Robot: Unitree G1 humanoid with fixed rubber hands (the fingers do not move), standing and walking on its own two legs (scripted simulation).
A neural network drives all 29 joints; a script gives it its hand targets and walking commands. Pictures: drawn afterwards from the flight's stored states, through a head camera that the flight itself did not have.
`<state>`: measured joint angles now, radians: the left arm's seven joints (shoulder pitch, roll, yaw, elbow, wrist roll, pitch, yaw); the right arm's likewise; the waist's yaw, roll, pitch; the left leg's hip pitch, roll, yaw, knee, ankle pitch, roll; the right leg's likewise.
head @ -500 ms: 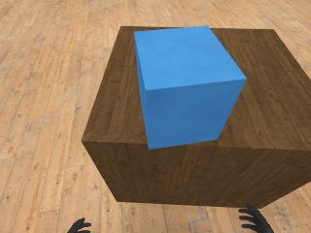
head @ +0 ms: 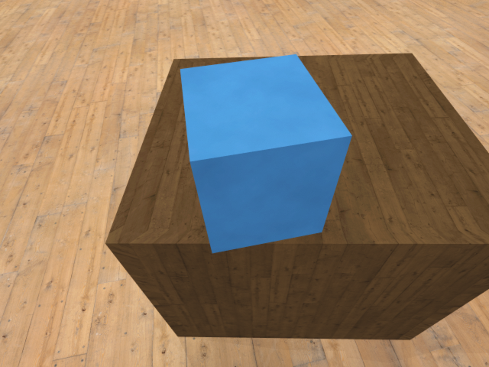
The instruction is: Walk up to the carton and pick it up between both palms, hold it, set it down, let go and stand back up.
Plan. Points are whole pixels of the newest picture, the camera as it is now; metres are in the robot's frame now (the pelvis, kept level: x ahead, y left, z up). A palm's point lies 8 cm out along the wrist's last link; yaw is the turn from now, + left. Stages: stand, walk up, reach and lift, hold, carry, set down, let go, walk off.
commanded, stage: walk up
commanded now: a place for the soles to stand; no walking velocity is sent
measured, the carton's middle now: (254, 154) +0.47 +0.01 +0.08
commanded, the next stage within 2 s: stand in 1.16 s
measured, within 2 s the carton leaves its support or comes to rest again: neither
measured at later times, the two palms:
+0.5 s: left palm out of the picture +0.13 +0.25 -0.11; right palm out of the picture +0.11 -0.27 -0.10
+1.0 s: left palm out of the picture +0.09 +0.25 -0.12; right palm out of the picture +0.13 -0.24 -0.09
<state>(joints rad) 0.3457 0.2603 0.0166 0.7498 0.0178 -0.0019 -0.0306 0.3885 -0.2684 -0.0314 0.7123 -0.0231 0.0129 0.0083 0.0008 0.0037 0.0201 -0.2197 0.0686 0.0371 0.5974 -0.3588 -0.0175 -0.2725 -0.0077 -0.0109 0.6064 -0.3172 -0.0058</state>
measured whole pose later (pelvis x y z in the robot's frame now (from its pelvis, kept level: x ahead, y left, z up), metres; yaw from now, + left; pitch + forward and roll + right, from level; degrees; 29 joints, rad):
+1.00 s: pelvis +0.02 +0.00 +0.01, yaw +1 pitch -3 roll +0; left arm 0.27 0.25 0.00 0.78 0.00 0.02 -0.01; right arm 0.26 -0.23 0.00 0.67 0.00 0.01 0.00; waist 0.01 -0.03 0.08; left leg -0.25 0.02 0.04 0.54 -0.25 0.01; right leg -0.18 0.00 -0.01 0.54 -0.32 0.00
